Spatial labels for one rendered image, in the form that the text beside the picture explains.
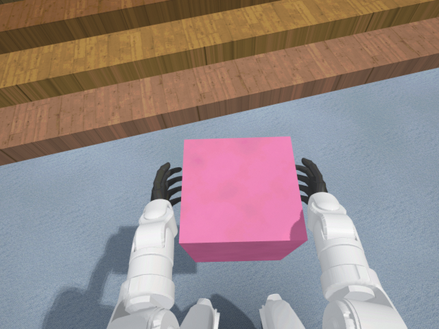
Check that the robot left hand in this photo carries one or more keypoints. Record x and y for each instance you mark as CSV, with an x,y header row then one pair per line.
x,y
161,185

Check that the robot right hand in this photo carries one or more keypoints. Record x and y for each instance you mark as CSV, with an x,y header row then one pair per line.
x,y
314,181

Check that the carton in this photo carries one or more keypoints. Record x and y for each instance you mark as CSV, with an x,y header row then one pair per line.
x,y
240,200

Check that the robot right upper arm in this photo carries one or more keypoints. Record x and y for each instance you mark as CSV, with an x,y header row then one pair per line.
x,y
344,313

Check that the robot left forearm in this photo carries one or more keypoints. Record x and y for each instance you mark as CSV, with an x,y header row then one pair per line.
x,y
149,281

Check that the robot right forearm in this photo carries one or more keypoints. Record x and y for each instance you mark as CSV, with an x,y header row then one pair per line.
x,y
345,270

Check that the left robot thigh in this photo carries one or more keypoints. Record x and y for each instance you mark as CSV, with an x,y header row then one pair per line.
x,y
201,316

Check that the robot left upper arm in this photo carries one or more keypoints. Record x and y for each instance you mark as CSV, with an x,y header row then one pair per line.
x,y
155,318

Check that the right robot shin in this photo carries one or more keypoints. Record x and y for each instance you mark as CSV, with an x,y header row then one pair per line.
x,y
273,297

